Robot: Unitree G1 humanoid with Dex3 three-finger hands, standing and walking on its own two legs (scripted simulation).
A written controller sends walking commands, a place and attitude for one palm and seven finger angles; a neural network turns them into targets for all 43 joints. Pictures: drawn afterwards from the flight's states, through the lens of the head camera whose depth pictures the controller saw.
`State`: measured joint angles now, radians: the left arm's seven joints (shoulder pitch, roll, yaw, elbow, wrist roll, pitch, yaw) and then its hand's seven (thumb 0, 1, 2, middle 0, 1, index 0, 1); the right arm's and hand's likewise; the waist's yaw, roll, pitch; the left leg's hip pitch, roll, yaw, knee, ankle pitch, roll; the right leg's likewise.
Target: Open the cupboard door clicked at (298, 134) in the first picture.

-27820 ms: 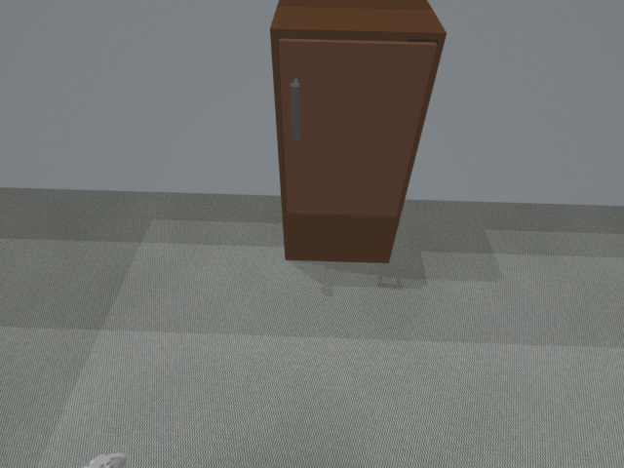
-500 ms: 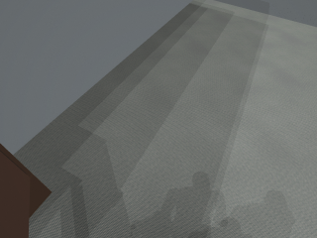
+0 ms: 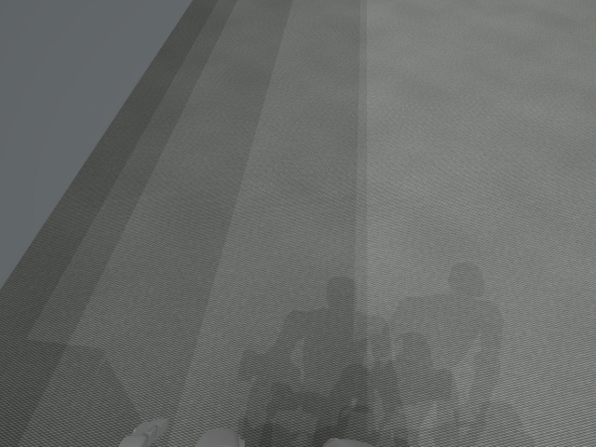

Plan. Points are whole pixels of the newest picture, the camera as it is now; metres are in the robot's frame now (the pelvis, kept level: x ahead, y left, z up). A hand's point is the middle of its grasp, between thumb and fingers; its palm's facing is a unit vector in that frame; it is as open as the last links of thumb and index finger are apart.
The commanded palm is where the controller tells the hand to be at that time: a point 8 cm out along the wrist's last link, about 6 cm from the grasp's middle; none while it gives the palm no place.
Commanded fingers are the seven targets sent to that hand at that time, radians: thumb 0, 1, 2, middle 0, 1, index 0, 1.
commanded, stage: walk to a spot facing it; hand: left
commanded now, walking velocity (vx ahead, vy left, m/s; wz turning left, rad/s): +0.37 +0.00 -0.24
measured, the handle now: out of the picture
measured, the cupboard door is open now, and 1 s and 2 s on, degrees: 48 48 48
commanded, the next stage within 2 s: turn to face it in 0.78 s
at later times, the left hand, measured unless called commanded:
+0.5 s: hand (196, 423) +0.17 +0.16 -0.16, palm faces -0.02 -0.99 -0.15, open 7.4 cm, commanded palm none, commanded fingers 0.00 0.90 0.90 -0.20 -0.30 -0.20 -0.30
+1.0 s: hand (282, 180) +0.68 +0.05 -0.16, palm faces -0.33 -0.93 -0.19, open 7.3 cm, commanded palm none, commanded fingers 0.00 0.90 0.90 -0.20 -0.30 -0.20 -0.30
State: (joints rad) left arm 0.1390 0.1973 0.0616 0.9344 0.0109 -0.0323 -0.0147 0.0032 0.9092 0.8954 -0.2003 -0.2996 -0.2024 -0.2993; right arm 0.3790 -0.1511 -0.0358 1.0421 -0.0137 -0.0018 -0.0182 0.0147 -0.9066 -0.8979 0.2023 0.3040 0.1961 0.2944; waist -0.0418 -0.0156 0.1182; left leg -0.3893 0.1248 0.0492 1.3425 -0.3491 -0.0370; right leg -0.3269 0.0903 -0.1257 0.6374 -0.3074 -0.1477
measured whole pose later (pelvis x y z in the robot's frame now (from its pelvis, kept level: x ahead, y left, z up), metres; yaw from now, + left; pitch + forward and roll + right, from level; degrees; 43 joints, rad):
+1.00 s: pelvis +0.52 -0.08 +0.00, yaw -17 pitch +1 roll +1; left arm 0.09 0.18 0.04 0.97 0.03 -0.06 -0.01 0.00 0.91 0.90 -0.20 -0.30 -0.20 -0.30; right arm 0.52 -0.09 0.00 1.16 0.00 -0.04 -0.04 0.01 -0.91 -0.90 0.20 0.30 0.20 0.29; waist -0.05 -0.01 0.09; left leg -0.09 0.04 0.18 0.87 -0.50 -0.01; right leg -0.42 0.03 -0.14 0.64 -0.28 -0.12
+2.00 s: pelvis +0.67 -0.18 +0.01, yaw +16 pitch +1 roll +2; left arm 0.14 0.18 0.04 0.86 0.02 0.01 0.02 0.01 0.91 0.90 -0.20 -0.30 -0.20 -0.30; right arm 0.18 -0.27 -0.10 0.94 -0.02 0.07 0.00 0.01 -0.91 -0.90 0.20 0.30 0.20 0.29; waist -0.03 0.06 0.08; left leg -0.52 -0.04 -0.06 1.00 -0.48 -0.05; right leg -0.29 -0.05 -0.07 0.62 -0.35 -0.02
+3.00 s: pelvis +0.72 -0.24 +0.02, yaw +53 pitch +1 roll +3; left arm 0.18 0.16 0.03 0.86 0.02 0.01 0.02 0.01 0.90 0.90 -0.20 -0.30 -0.21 -0.30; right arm 0.18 -0.28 -0.10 0.96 -0.02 0.08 0.01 0.01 -0.91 -0.90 0.20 0.30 0.19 0.29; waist -0.04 0.04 0.10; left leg -0.53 -0.01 -0.01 1.20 -0.41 -0.07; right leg -0.22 -0.08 -0.14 0.54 -0.32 -0.03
